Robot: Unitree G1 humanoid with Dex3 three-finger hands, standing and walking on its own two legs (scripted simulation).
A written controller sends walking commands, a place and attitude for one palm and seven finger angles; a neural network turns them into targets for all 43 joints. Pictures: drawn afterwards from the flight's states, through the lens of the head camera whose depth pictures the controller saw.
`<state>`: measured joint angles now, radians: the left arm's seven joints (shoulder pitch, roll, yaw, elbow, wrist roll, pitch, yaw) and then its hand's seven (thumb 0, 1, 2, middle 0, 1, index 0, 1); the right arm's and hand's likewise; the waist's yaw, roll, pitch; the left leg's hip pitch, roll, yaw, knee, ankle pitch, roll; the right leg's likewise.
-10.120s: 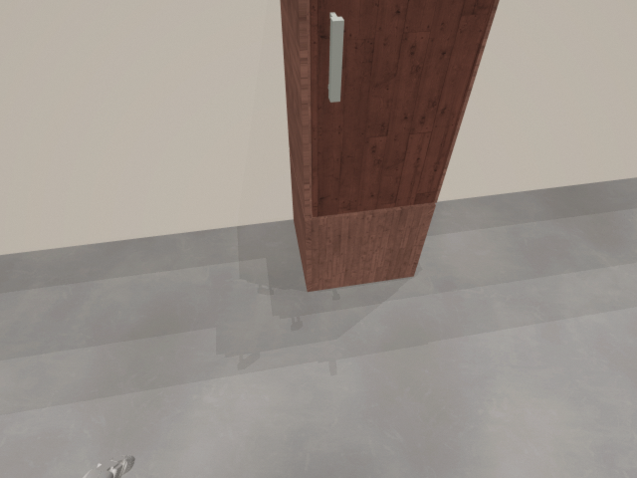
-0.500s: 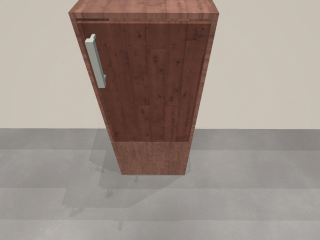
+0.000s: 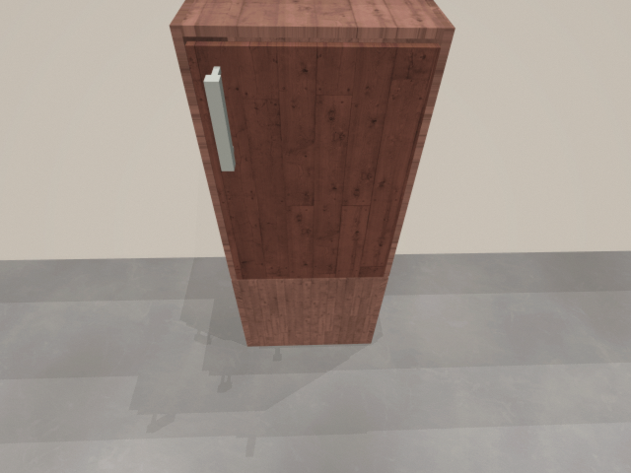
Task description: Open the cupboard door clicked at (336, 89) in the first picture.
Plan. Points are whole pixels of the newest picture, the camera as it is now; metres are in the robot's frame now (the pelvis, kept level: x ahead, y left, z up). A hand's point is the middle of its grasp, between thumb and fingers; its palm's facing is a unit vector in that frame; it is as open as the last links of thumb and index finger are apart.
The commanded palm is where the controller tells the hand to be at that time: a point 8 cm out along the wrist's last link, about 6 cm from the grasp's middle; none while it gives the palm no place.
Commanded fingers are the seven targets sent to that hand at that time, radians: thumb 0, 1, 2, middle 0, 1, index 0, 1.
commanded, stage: look again from close up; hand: left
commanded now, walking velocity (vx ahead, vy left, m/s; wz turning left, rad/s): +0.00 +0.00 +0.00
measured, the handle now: (222, 120) +0.61 +0.20 +0.14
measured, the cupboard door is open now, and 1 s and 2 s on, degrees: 0 0 0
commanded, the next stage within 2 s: raise the hand with hooked fingers in 1.52 s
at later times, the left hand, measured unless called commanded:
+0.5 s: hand out of the picture +0.01 +0.15 -0.18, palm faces +0.00 -0.98 -0.17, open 7.4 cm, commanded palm none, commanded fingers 0.00 0.90 0.90 -0.20 -0.30 -0.20 -0.30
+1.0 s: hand out of the picture +0.04 +0.13 -0.17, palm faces +0.01 -0.98 -0.20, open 7.4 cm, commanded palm none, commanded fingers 0.00 0.90 0.90 -0.20 -0.30 -0.20 -0.30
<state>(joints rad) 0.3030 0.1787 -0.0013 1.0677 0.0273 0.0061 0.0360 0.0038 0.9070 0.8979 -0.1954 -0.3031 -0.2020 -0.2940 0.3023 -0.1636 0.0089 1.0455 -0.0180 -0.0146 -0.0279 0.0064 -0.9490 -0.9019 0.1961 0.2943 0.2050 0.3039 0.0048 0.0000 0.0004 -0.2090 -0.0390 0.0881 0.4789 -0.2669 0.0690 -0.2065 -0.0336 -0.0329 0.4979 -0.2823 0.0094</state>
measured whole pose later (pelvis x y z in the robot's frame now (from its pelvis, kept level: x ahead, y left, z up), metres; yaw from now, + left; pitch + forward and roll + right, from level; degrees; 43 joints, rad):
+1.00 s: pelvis +0.04 -0.04 +0.00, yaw +0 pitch +1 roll +1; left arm 0.28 0.16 -0.01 1.10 0.02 -0.01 0.04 0.01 0.91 0.90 -0.20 -0.30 -0.20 -0.29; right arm 0.26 -0.15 0.01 1.13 -0.01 -0.02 -0.04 0.00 -0.92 -0.90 0.20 0.29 0.20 0.30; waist 0.00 -0.01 0.03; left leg -0.15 0.00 0.07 0.45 -0.30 0.01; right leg -0.16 0.01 -0.05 0.48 -0.33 -0.04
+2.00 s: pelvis -0.03 -0.06 -0.05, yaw +1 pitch +8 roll +2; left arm 0.33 0.16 0.13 0.17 -0.26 -0.45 -0.29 0.01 0.66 0.79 -0.21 -0.46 -0.22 -0.45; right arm 0.15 -0.27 -0.04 0.55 0.03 -0.23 -0.02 0.01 -0.91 -0.90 0.20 0.29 0.20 0.30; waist 0.00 -0.03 -0.10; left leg -0.62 0.02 0.04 0.88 -0.40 -0.01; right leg -0.62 0.00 -0.08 0.92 -0.45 -0.07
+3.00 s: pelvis -0.01 -0.03 -0.01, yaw +3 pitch +0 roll -1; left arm -0.03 0.38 0.37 0.11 -0.31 0.02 -0.33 -0.01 -0.46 0.32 -0.29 -1.17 -0.30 -1.17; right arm 0.21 -0.25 0.08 0.60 0.06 -0.24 -0.10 0.01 -0.91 -0.90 0.20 0.30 0.21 0.30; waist 0.06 0.04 -0.03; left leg -0.31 0.00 0.02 0.62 -0.31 0.03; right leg -0.27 0.00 -0.10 0.58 -0.31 -0.02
